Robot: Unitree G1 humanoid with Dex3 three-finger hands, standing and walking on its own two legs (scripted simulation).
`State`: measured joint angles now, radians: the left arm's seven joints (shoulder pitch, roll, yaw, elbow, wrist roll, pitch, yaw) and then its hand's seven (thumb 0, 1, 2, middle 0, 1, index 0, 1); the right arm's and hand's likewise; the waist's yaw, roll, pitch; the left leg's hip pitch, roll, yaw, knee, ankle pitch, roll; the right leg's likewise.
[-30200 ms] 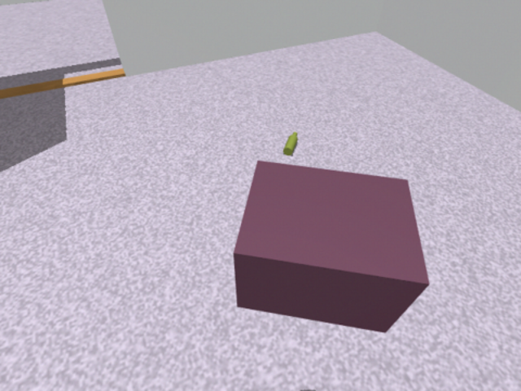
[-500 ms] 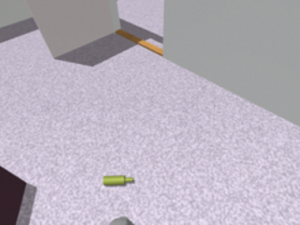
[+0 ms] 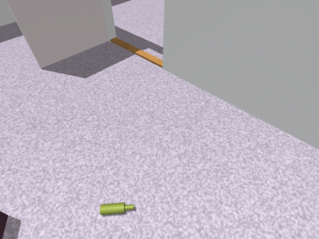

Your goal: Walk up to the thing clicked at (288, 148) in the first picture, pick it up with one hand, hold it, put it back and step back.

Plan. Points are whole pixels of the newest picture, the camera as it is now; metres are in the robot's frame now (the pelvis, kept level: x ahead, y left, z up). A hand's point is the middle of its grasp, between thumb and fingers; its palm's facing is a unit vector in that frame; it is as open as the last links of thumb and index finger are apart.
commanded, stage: walk up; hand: left
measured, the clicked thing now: (117, 208) +0.43 +0.25 -0.73
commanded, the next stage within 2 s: stand in 1.20 s
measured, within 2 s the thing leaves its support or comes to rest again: neither
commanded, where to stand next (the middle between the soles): +0.05 +0.00 m, yaw +1 degrees
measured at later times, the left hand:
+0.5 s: hand out of the picture +0.13 +0.25 -0.13, palm faces -0.02 -0.94 -0.35, open 7.3 cm
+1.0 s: hand out of the picture +0.11 +0.25 -0.14, palm faces -0.02 -0.94 -0.34, open 7.3 cm
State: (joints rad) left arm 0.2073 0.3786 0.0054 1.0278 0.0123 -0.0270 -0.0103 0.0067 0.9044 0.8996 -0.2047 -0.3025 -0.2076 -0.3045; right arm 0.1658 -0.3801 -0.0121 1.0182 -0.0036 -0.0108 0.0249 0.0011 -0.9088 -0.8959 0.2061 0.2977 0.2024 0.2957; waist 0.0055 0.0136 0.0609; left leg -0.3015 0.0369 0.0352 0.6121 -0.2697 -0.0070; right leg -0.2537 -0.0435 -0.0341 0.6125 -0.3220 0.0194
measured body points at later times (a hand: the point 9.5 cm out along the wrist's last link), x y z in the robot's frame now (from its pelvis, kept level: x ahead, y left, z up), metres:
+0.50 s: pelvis +0.03 -0.01 +0.02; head +0.03 -0.01 +0.47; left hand +0.13 +0.30 -0.11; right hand +0.12 -0.31 -0.11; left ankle +0.03 +0.12 -0.73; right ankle +0.01 -0.13 -0.73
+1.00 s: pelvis +0.03 +0.00 +0.02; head +0.04 +0.00 +0.47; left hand +0.11 +0.30 -0.11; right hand +0.10 -0.30 -0.11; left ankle +0.03 +0.12 -0.73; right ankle +0.01 -0.13 -0.73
